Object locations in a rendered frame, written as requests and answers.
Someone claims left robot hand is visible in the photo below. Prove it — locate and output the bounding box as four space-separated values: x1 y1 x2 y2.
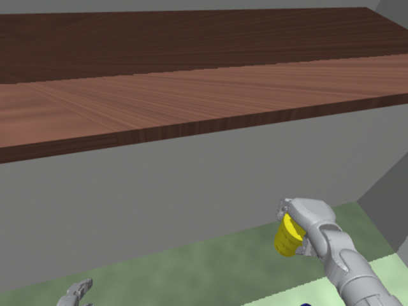
56 279 94 306

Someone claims right robot hand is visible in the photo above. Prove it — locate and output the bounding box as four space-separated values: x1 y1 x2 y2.
276 198 336 256

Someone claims right robot arm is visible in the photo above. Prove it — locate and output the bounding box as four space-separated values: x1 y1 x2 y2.
308 220 403 306

